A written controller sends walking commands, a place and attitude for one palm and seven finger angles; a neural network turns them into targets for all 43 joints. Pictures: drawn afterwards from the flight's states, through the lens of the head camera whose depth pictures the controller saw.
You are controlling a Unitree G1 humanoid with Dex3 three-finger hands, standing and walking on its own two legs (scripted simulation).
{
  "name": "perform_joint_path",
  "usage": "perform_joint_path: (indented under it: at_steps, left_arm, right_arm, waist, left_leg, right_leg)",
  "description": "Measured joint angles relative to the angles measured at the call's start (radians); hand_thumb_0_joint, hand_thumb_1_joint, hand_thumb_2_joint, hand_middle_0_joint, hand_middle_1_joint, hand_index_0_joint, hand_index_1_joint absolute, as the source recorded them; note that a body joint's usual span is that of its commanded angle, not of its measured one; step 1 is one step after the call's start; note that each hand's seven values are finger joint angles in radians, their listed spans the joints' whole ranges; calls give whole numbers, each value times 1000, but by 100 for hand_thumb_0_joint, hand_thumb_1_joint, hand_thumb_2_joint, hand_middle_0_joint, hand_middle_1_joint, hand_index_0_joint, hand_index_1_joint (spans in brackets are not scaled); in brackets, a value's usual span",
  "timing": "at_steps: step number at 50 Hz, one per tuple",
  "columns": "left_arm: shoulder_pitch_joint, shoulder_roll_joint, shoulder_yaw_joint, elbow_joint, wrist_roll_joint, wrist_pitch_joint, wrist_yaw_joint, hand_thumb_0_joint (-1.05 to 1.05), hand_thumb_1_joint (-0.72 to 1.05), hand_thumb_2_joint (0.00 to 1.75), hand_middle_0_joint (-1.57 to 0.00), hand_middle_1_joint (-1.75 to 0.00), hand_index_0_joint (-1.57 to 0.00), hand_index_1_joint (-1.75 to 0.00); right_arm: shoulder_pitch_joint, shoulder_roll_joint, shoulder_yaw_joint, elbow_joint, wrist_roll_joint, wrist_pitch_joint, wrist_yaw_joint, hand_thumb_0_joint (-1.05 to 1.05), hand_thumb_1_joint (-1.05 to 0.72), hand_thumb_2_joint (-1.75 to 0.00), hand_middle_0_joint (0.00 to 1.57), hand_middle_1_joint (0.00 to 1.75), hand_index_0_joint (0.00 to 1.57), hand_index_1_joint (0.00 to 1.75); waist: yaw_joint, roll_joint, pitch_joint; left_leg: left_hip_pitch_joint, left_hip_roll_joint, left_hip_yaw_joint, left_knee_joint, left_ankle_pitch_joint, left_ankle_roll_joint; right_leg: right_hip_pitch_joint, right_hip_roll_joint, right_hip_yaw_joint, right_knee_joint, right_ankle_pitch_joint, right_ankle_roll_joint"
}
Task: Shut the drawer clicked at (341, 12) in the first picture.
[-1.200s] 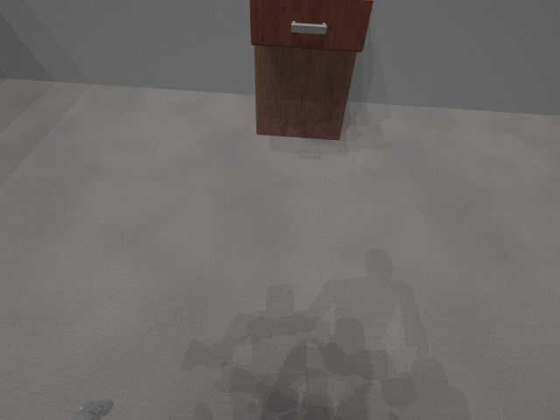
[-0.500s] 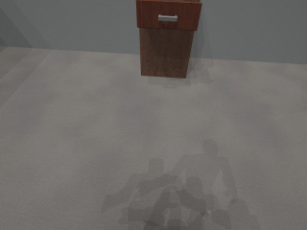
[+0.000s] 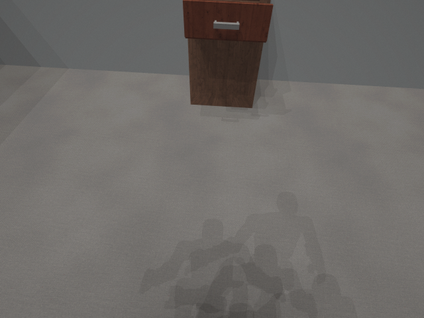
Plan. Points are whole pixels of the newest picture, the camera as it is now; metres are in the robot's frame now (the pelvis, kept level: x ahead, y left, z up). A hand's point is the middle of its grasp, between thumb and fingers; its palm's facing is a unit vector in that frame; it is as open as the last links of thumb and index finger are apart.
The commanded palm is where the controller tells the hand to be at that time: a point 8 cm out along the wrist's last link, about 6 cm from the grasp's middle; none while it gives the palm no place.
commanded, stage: look at it before walking up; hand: left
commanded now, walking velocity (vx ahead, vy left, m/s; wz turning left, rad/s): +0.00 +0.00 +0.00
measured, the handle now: (226, 24) +1.47 +0.00 -0.03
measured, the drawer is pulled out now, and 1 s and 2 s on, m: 0.29 0.29 0.29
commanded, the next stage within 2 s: walk to a spot facing it in 0.54 s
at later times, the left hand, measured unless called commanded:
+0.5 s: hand out of the picture +0.08 +0.25 -0.16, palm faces -0.03 -0.94 -0.33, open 7.4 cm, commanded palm none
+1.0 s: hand out of the picture +0.06 +0.18 -0.19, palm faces -0.04 -0.98 -0.21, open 7.4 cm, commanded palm none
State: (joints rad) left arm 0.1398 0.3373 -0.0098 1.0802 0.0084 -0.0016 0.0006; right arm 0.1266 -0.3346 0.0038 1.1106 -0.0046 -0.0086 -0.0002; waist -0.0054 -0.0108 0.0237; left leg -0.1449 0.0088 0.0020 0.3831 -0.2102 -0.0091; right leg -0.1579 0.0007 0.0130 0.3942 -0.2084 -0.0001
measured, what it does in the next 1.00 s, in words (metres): shifts its weight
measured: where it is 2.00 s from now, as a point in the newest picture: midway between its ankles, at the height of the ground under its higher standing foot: (222, 273)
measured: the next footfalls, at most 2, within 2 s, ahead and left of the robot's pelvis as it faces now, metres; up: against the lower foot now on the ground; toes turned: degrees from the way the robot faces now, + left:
left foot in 1.30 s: +0.35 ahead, +0.10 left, +0.00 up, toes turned -2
right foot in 1.86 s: +0.54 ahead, -0.18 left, +0.00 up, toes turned -30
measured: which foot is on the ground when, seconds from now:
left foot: down 0.00-0.96, up 0.98-1.00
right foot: down 0.00-1.00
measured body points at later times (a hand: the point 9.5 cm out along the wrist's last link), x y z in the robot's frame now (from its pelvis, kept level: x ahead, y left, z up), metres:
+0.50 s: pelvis +0.01 +0.00 +0.00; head +0.01 +0.01 +0.45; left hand +0.08 +0.30 -0.13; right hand +0.08 -0.29 -0.13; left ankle +0.00 +0.13 -0.74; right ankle +0.00 -0.12 -0.74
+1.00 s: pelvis +0.07 -0.02 -0.02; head +0.07 -0.02 +0.43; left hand +0.06 +0.23 -0.17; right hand +0.04 -0.26 -0.18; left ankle +0.00 +0.11 -0.72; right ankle +0.01 -0.12 -0.74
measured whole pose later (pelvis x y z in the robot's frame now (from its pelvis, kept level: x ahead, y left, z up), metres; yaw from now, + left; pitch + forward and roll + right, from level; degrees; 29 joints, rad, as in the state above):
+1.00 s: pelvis +0.07 -0.02 -0.02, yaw -5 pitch +0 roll +0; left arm 0.37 0.20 0.02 1.09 0.02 -0.03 -0.01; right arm 0.32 -0.22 -0.02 1.12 -0.01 0.00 0.00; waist 0.01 0.03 -0.01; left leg -0.22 0.07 0.07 0.77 -0.49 -0.01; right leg -0.18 0.03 -0.01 0.58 -0.40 -0.03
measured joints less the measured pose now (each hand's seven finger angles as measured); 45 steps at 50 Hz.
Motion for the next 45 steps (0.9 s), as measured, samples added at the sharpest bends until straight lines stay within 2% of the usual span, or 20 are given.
perform_joint_path:
  at_steps: [34,38,42,45]
  left_arm:
    - [-1,5,1,6,0,-3,4,1,90,89,-20,-30,-21,-30]
    - [33,-16,4,7,5,12,6,1,90,89,-20,-30,-20,-30]
    - [108,-50,11,5,11,26,-12,1,90,90,-20,-30,-20,-30]
    - [165,-79,18,3,14,22,-22,1,90,90,-20,-30,-20,-30]
  right_arm:
    - [-16,5,1,3,1,-2,-2,1,-90,-90,20,30,20,30]
    - [6,25,1,-1,-8,8,-3,1,-90,-90,20,30,20,30]
    - [64,62,-4,-9,-13,13,5,1,-90,-90,20,30,20,30]
    - [110,88,-12,-14,-12,8,6,1,-90,-90,20,30,20,30]
  waist:
    - [5,-1,1]
    - [12,-1,-23]
    - [17,-2,-51]
    - [22,-4,-47]
  left_leg:
    - [22,-5,4,-23,-1,5]
    - [14,1,21,15,-34,4]
    - [10,10,49,65,-95,6]
    - [18,21,80,105,-140,-1]
  right_leg:
    - [21,-5,4,-23,0,6]
    - [3,1,20,21,-30,4]
    - [-29,9,41,113,-131,-12]
    - [-58,0,15,181,-160,-24]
